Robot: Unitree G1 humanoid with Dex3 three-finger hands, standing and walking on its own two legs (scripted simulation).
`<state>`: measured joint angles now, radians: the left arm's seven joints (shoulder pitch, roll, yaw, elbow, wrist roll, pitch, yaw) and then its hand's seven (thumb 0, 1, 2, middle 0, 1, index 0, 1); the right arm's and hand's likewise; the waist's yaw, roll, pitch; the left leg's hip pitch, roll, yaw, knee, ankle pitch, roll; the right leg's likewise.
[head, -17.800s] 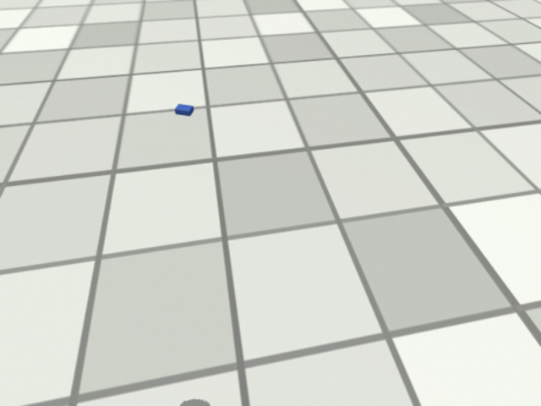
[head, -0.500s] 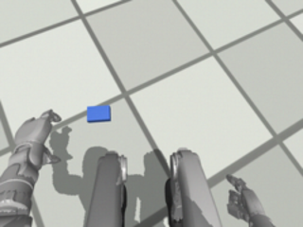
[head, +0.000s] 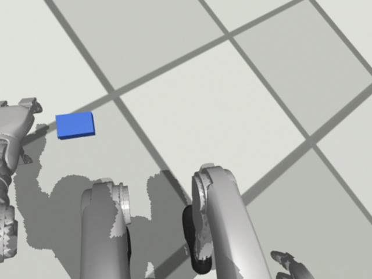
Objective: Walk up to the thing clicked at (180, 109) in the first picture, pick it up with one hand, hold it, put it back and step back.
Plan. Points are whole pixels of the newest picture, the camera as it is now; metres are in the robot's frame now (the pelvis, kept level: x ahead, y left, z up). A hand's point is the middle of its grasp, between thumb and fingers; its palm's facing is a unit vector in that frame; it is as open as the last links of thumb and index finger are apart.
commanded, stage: rise first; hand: left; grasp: from above
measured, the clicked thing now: (76, 125) +0.53 +0.24 -0.36
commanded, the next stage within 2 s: none
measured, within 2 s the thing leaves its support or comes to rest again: neither
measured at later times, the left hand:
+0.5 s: hand (34, 129) +0.47 +0.30 -0.20, palm faces -0.45 -0.07 -0.89, open 12.7 cm
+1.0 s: hand (39, 126) +0.48 +0.30 -0.22, palm faces -0.44 -0.07 -0.89, open 13.1 cm
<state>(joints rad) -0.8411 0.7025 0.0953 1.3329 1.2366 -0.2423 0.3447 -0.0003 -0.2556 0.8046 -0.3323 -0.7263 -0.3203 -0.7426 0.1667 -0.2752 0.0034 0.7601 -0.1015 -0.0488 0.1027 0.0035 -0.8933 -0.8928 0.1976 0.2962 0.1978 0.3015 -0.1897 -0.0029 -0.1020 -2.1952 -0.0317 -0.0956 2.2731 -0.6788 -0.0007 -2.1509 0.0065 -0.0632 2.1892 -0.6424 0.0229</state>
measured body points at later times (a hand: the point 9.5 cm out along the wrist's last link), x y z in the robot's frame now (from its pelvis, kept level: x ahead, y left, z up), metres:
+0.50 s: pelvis +0.01 +0.00 -0.03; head +0.26 +0.06 +0.34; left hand +0.49 +0.30 -0.15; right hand +0.06 -0.27 -0.13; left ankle +0.08 +0.12 -0.34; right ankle +0.11 -0.13 -0.34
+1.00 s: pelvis +0.01 +0.00 -0.04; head +0.27 +0.07 +0.32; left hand +0.50 +0.30 -0.17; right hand +0.04 -0.28 -0.13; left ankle +0.08 +0.12 -0.34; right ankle +0.11 -0.13 -0.34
